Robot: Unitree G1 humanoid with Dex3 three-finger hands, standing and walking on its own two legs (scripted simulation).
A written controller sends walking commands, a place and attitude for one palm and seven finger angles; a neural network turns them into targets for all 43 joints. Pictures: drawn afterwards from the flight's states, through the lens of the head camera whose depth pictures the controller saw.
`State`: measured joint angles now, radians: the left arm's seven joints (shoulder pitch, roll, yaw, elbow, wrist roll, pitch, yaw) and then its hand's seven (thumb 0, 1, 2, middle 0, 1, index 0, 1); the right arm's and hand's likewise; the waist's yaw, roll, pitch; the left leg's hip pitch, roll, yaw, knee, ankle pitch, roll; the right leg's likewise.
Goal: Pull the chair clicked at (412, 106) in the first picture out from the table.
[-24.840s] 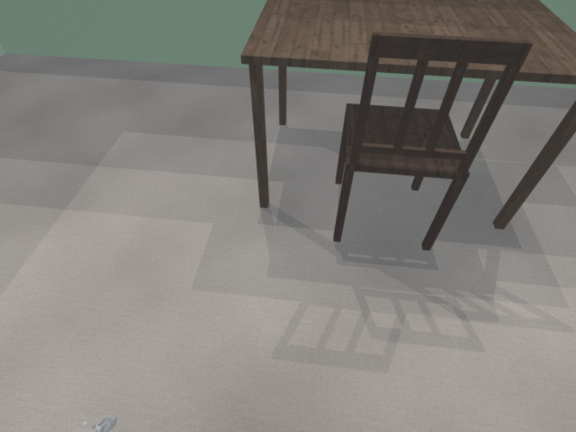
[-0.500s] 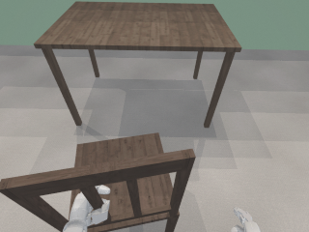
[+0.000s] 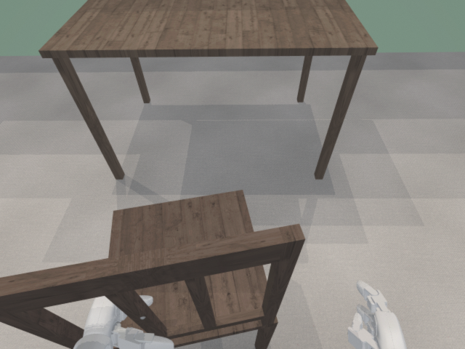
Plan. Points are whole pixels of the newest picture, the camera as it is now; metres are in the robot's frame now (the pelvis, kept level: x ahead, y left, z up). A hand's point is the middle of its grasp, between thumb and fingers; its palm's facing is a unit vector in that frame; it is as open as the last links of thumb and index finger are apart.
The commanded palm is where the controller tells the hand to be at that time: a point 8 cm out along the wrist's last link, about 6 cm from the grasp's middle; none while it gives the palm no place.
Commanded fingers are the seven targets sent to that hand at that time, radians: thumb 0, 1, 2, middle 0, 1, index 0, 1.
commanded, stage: open the thumb and straighten the fingers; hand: left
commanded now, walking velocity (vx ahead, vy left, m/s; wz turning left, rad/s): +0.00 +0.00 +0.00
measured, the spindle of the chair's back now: (142, 315) +0.20 +0.17 -0.06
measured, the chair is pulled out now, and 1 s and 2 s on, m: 0.70 0.70 0.70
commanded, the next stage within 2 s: draw the fingers out of the gap in 0.28 s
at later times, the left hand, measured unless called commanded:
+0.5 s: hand (143, 324) +0.18 +0.16 -0.04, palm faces +0.10 -0.98 -0.17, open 17.4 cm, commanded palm +0.14 +0.21 -0.01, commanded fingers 0.00 -0.55 0.20 0.00 0.00 0.00 0.00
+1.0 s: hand out of the picture +0.11 +0.15 -0.03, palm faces +0.10 -0.98 -0.17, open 17.5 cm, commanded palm +0.06 +0.20 -0.01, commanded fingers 0.00 -0.55 0.20 0.00 0.00 0.00 0.00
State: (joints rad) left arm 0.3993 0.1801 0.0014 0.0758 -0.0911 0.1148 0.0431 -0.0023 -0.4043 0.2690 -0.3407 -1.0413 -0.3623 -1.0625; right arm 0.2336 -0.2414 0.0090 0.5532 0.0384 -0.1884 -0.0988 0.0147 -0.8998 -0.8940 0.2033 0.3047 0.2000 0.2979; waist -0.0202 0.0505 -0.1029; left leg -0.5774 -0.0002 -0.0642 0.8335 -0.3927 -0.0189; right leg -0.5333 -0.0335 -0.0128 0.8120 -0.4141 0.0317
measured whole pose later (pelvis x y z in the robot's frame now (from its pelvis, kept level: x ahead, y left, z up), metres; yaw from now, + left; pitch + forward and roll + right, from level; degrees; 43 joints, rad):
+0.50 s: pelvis +0.02 +0.00 -0.01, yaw +1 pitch +11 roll -1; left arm 0.56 0.18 -0.02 -0.13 -0.07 0.19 0.05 -0.02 -0.54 0.20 -0.01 -0.02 -0.01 -0.02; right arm 0.25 -0.22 0.00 0.52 0.03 -0.15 -0.12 0.02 -0.90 -0.89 0.20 0.30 0.20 0.30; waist -0.02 0.05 -0.15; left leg -0.66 0.00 -0.09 0.94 -0.46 -0.02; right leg -0.59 -0.03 -0.04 0.90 -0.48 0.03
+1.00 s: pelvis +0.01 +0.00 -0.03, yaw +1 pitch +11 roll -2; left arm 0.85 0.17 -0.08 -0.33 -0.03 0.16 0.05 -0.02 -0.54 0.20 -0.01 0.00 0.00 0.00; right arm 0.24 -0.18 -0.01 0.47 0.04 -0.14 -0.13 0.02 -0.90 -0.89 0.20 0.30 0.20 0.30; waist 0.00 0.06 -0.19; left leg -0.73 0.00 -0.10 1.03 -0.50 -0.02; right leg -0.65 -0.03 -0.05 0.97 -0.51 0.03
